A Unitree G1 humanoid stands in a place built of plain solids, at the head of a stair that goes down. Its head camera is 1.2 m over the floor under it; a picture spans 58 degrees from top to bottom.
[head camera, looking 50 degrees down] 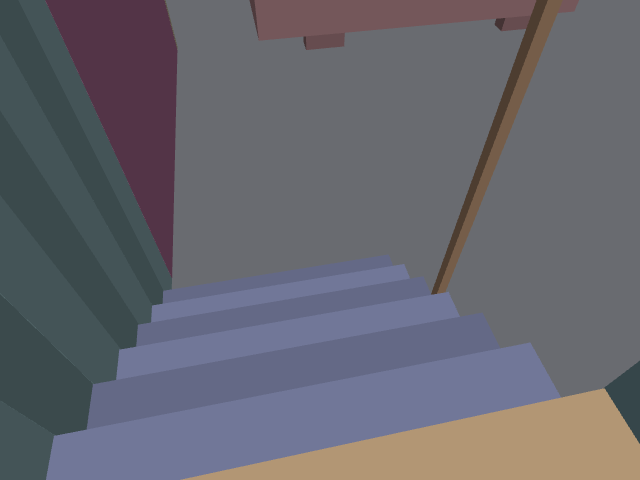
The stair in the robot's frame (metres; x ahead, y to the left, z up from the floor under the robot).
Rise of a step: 0.21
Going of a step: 0.25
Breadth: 1.60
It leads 11 degrees to the left of straight ahead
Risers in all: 7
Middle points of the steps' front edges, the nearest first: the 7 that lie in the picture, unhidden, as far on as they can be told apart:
0.31 -0.01 0.00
0.56 0.04 -0.21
0.80 0.08 -0.43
1.05 0.13 -0.64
1.30 0.18 -0.85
1.54 0.23 -1.07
1.79 0.28 -1.28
